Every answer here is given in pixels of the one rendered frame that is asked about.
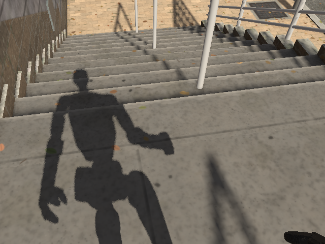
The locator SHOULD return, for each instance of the robot right hand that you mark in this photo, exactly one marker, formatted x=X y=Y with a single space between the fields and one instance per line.
x=295 y=237

